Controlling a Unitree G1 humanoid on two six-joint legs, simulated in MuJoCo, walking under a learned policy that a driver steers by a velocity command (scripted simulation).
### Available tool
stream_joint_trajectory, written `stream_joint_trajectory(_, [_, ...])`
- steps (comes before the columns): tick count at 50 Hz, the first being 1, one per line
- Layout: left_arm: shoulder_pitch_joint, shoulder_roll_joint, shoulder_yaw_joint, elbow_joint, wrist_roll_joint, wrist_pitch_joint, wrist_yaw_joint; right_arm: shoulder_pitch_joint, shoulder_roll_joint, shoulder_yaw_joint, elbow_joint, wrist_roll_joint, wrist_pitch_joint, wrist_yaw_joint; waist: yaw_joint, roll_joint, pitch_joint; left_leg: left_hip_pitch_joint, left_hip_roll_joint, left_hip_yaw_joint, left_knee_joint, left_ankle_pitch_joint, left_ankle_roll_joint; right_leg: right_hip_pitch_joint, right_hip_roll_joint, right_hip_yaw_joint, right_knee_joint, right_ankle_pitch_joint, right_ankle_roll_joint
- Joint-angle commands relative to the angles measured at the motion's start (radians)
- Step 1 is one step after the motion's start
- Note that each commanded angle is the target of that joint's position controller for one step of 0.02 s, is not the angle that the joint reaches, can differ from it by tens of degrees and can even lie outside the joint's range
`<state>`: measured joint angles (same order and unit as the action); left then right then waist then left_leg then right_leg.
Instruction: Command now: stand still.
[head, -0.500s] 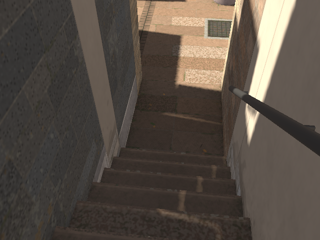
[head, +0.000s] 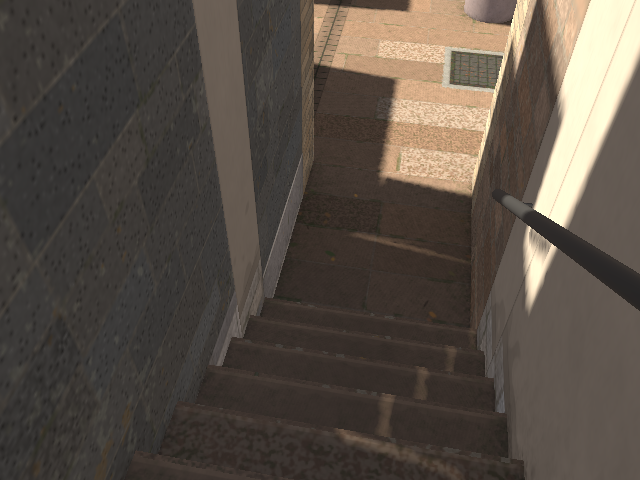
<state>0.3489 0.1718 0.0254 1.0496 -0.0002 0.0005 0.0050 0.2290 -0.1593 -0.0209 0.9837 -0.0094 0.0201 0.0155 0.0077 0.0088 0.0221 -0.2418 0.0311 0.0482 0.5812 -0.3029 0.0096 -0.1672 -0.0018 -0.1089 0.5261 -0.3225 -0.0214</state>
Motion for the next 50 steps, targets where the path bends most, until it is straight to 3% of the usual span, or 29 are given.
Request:
stream_joint_trajectory(1, [-0.022,0.109,0.033,-0.062,0.039,-0.014,-0.048,0.061,-0.158,-0.042,0.015,0.012,-0.015,0.051,-0.011,0.093,0.103,-0.062,-0.007,-0.044,-0.132,0.063,0.070,-0.062,0.027,0.007,-0.086,-0.032,-0.028])
stream_joint_trajectory(3, [0.070,0.055,0.008,0.010,-0.004,-0.006,-0.003,0.025,-0.051,-0.006,-0.040,-0.003,-0.009,-0.005,-0.024,0.000,0.027,0.088,0.091,-0.113,-0.154,0.194,0.017,-0.048,-0.115,0.121,-0.176,0.196,-0.015])
stream_joint_trajectory(4, [-0.019,0.071,0.024,-0.031,0.033,-0.024,-0.068,0.100,-0.124,-0.040,0.039,0.015,-0.017,0.059,-0.030,0.048,0.133,-0.028,-0.015,-0.042,-0.184,-0.022,0.051,-0.066,0.011,0.018,-0.145,-0.052,-0.019])
stream_joint_trajectory(12, [0.027,0.093,0.025,-0.014,-0.005,0.025,-0.001,0.079,-0.120,-0.027,-0.024,-0.010,0.011,-0.018,-0.025,-0.014,0.106,0.006,0.008,-0.092,-0.173,-0.332,0.082,-0.114,-0.052,0.080,-0.143,-0.263,-0.080])
stream_joint_trajectory(13, [0.063,0.169,0.061,-0.029,0.073,-0.027,-0.059,0.180,-0.236,-0.083,0.047,-0.005,-0.033,0.034,-0.019,-0.004,0.286,-0.164,0.013,-0.117,-0.215,-0.543,0.150,-0.167,-0.030,0.071,-0.134,-0.468,-0.107])
stream_joint_trajectory(16, [0.111,0.038,0.054,0.017,0.081,-0.096,-0.054,0.177,-0.132,-0.085,0.079,-0.015,-0.105,0.039,-0.017,0.027,0.146,-0.078,0.111,-0.247,-0.225,-0.514,0.242,-0.118,-0.054,0.089,-0.049,-0.309,-0.131])
stream_joint_trajectory(17, [0.019,0.050,0.042,-0.018,-0.021,-0.047,-0.017,0.075,-0.114,-0.062,-0.003,-0.012,-0.054,-0.004,-0.026,0.047,0.083,-0.023,0.072,-0.220,-0.244,-0.247,0.155,-0.113,-0.024,0.042,-0.001,0.022,-0.102])
stream_joint_trajectory(18, [0.002,0.044,0.041,-0.025,-0.031,-0.032,-0.002,0.053,-0.106,-0.060,0.001,-0.011,-0.036,-0.015,-0.018,0.059,0.036,0.005,0.065,-0.226,-0.233,-0.216,0.139,-0.080,-0.007,0.030,0.011,0.026,-0.102])
stream_joint_trajectory(19, [0.057,0.046,0.055,-0.027,0.079,-0.072,-0.033,0.080,-0.078,-0.061,0.029,-0.019,-0.072,0.018,0.026,-0.015,0.097,-0.132,0.109,-0.268,-0.171,-0.332,0.235,-0.029,-0.027,0.085,-0.032,-0.151,-0.124])
stream_joint_trajectory(21, [0.161,0.054,0.054,0.004,0.073,-0.095,-0.031,0.094,-0.167,-0.095,0.029,-0.021,-0.109,0.039,0.035,-0.043,0.153,-0.310,0.003,-0.137,-0.006,-0.419,0.235,0.030,-0.074,0.231,-0.058,-0.370,-0.188])
stream_joint_trajectory(25, [0.444,0.088,0.056,0.094,0.093,-0.118,-0.023,-0.089,-0.054,-0.064,-0.067,-0.061,-0.154,0.027,0.173,-0.104,0.117,-0.862,-0.023,-0.158,0.612,-0.321,0.160,0.386,-0.417,0.706,-0.176,-0.091,-0.399])
stream_joint_trajectory(26, [0.318,0.269,0.093,0.064,-0.015,-0.087,0.020,-0.188,-0.144,-0.073,-0.094,-0.056,-0.106,-0.009,0.121,-0.070,0.150,-0.874,0.019,-0.065,0.497,-0.257,0.072,0.352,-0.399,0.601,-0.104,0.235,-0.338])
stream_joint_trajectory(27, [0.368,0.025,0.032,0.074,0.087,-0.096,-0.003,-0.200,-0.020,-0.039,-0.113,-0.071,-0.130,0.009,0.146,0.001,0.045,-0.856,0.014,-0.138,0.535,-0.192,0.096,0.348,-0.361,0.550,-0.071,0.204,-0.313])
stream_joint_trajectory(28, [0.273,0.215,0.086,0.071,-0.007,-0.081,0.023,-0.112,-0.138,-0.060,-0.068,-0.055,-0.093,-0.015,0.072,-0.111,0.124,-0.790,0.057,-0.087,0.513,-0.142,0.052,0.293,-0.339,0.487,-0.019,0.335,-0.257])
stream_joint_trajectory(32, [0.191,0.006,0.017,0.066,-0.009,-0.090,0.032,-0.159,-0.079,-0.045,-0.078,0.005,-0.056,-0.002,0.042,-0.099,0.110,-0.520,0.071,-0.093,0.225,0.636,0.030,-0.085,-0.194,0.277,0.129,-0.257,-0.150])
stream_joint_trajectory(33, [0.176,-0.073,-0.034,0.008,0.192,-0.120,0.015,0.041,0.057,0.009,-0.019,-0.122,-0.096,0.036,0.029,-0.006,0.169,-0.195,0.136,-0.094,0.057,1.190,0.115,-0.504,-0.119,0.040,0.190,-0.309,-0.064])
stream_joint_trajectory(34, [0.037,0.105,0.047,-0.004,-0.028,-0.134,0.025,-0.091,-0.040,-0.022,-0.048,-0.011,-0.083,0.043,-0.020,-0.020,0.065,0.048,-0.051,0.034,0.021,1.025,0.025,-0.499,-0.063,0.100,0.163,-0.302,-0.085])
stream_joint_trajectory(35, [0.093,0.138,0.059,-0.006,-0.041,-0.137,0.026,-0.132,-0.053,-0.021,-0.066,0.013,-0.076,0.034,0.024,-0.010,0.076,0.172,-0.055,0.060,0.047,0.990,-0.008,-0.591,-0.091,0.077,0.231,-0.286,-0.099])
stream_joint_trajectory(37, [0.091,0.136,0.060,-0.007,0.008,-0.112,0.020,-0.042,-0.068,-0.027,-0.054,0.014,-0.057,0.012,-0.006,-0.076,0.083,0.238,-0.054,0.088,-0.056,0.878,-0.028,-0.493,-0.094,0.070,0.421,-0.147,-0.112])
stream_joint_trajectory(38, [0.156,0.169,0.023,0.036,0.231,-0.118,-0.057,0.435,-0.164,-0.063,0.105,-0.162,-0.059,0.043,-0.156,-0.096,0.109,0.450,0.061,0.004,0.204,0.842,-0.002,-0.591,-0.165,0.138,0.623,-0.298,-0.017])
stream_joint_trajectory(39, [0.031,0.231,0.058,0.026,0.141,-0.110,-0.092,0.563,-0.290,-0.124,0.111,-0.156,-0.052,0.044,-0.298,0.108,0.094,0.374,0.100,-0.047,-0.228,0.600,0.007,-0.406,-0.080,0.129,0.978,-0.476,0.038])
stream_joint_trajectory(40, [0.089,0.195,0.090,0.068,0.024,-0.082,0.023,0.496,-0.271,-0.120,0.121,-0.032,-0.051,0.007,-0.294,0.154,-0.012,0.409,0.067,-0.023,-0.251,0.640,0.025,-0.409,0.086,0.057,1.430,-0.574,-0.062])
stream_joint_trajectory(41, [0.274,0.058,0.065,0.018,-0.022,-0.090,0.049,0.491,-0.308,-0.075,0.110,-0.031,-0.071,0.011,-0.088,0.309,-0.081,0.633,0.207,-0.149,0.224,1.291,0.014,-0.764,0.118,0.253,1.606,-0.696,-0.056])
stream_joint_trajectory(42, [0.527,0.039,0.038,0.062,0.077,-0.134,-0.056,0.633,-0.353,-0.088,0.112,-0.128,-0.105,0.093,-0.088,0.375,-0.421,0.835,0.261,-0.430,0.143,0.845,0.364,-0.814,0.108,0.313,1.661,-0.505,-0.080])
stream_joint_trajectory(43, [0.322,0.086,0.041,0.017,0.068,-0.141,-0.060,0.479,-0.265,-0.069,0.094,-0.134,-0.100,0.129,-0.090,0.085,-0.156,0.577,0.315,-0.471,0.054,0.603,0.399,-1.000,0.038,0.240,1.677,-0.352,-0.095])
stream_joint_trajectory(45, [0.008,0.090,0.008,-0.138,0.050,-0.129,-0.010,0.343,-0.141,-0.015,0.090,-0.133,-0.114,0.141,-0.030,-0.030,0.075,0.176,0.447,-0.858,-0.163,-0.188,0.443,-1.287,-0.145,0.333,1.523,0.005,-0.055])
stream_joint_trajectory(47, [0.099,0.021,-0.022,-0.069,0.068,-0.075,0.003,0.204,0.031,0.058,0.084,-0.145,-0.121,0.080,0.076,-0.086,0.167,-0.360,0.351,-0.609,-0.201,0.032,0.358,-0.978,-0.224,0.347,1.057,0.401,-0.029])
stream_joint_trajectory(49, [0.054,0.083,-0.016,-0.057,0.066,-0.055,-0.041,0.222,-0.041,0.061,0.095,-0.092,-0.171,0.027,0.035,0.063,0.061,-0.558,0.166,-0.357,-0.121,-0.093,0.316,-0.719,-0.162,0.216,0.835,0.536,0.007])
stream_joint_trajectory(50, [0.011,0.068,-0.004,-0.088,0.081,-0.024,0.011,0.238,-0.264,-0.014,0.070,0.019,-0.139,-0.030,0.080,0.036,-0.096,-0.411,0.223,-0.409,-0.120,0.330,0.268,-0.433,-0.068,0.152,0.862,0.402,0.068])
